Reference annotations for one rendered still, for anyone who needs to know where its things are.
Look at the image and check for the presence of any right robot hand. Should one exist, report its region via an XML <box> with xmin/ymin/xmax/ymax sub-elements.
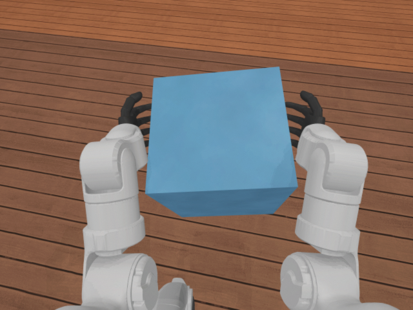
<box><xmin>285</xmin><ymin>90</ymin><xmax>325</xmax><ymax>148</ymax></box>

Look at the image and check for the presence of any right robot forearm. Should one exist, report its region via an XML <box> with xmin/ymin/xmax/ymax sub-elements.
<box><xmin>295</xmin><ymin>123</ymin><xmax>368</xmax><ymax>287</ymax></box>

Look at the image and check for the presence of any carton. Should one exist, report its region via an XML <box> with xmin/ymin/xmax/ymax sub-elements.
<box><xmin>145</xmin><ymin>67</ymin><xmax>298</xmax><ymax>217</ymax></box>

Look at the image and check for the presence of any robot left thigh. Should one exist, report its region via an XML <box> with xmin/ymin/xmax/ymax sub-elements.
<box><xmin>153</xmin><ymin>282</ymin><xmax>193</xmax><ymax>310</ymax></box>

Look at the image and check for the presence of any left robot hand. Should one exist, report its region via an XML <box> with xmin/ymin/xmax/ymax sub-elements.
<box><xmin>118</xmin><ymin>92</ymin><xmax>152</xmax><ymax>147</ymax></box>

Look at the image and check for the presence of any robot left upper arm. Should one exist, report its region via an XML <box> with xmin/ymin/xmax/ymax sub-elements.
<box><xmin>56</xmin><ymin>253</ymin><xmax>159</xmax><ymax>310</ymax></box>

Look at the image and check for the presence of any left robot forearm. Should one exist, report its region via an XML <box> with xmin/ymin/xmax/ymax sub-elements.
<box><xmin>79</xmin><ymin>123</ymin><xmax>148</xmax><ymax>301</ymax></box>

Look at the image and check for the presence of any robot left shin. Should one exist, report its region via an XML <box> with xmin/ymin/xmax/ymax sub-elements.
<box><xmin>172</xmin><ymin>278</ymin><xmax>185</xmax><ymax>284</ymax></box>

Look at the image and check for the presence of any robot right upper arm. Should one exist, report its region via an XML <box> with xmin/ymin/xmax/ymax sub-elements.
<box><xmin>280</xmin><ymin>252</ymin><xmax>399</xmax><ymax>310</ymax></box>

